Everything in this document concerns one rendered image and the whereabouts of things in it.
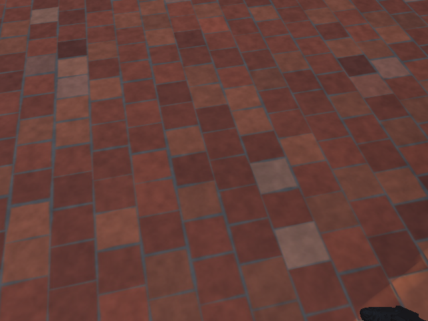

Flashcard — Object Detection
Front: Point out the right robot hand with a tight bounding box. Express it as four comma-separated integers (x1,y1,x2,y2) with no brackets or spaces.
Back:
360,306,426,321

